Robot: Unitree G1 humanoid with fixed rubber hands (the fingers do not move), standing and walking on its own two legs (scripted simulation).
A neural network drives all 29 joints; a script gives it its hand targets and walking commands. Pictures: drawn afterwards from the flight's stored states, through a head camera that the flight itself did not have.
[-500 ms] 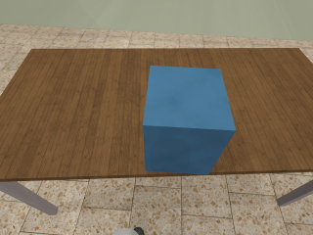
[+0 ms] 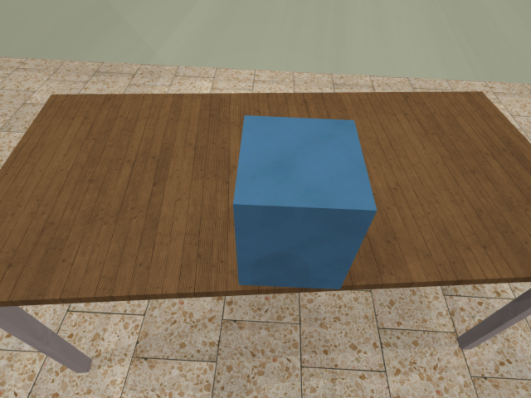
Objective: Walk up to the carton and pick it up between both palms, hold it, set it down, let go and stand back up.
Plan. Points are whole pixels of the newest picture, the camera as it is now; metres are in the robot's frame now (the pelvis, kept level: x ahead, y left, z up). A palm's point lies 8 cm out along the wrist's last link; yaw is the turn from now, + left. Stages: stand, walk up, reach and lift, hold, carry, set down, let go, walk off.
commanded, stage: stand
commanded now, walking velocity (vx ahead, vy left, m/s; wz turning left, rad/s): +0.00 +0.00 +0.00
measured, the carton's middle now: (294, 205) +0.43 -0.05 +0.01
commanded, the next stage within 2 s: reach and lift in 0.72 s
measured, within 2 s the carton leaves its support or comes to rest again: neither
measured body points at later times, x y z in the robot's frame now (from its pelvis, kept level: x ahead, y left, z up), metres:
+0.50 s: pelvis +0.00 +0.02 +0.00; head +0.00 +0.02 +0.45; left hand -0.04 +0.21 -0.17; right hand +0.00 -0.20 -0.16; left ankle +0.07 +0.10 -0.74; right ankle -0.02 -0.10 -0.74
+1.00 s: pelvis -0.02 +0.00 -0.03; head +0.00 +0.04 +0.41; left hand +0.22 +0.22 -0.12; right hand +0.19 -0.20 -0.11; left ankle +0.07 +0.11 -0.74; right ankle -0.02 -0.10 -0.74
